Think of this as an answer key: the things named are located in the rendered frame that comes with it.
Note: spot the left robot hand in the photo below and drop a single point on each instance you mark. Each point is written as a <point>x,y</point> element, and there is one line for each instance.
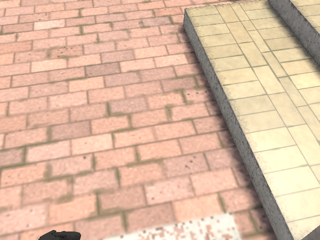
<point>63,235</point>

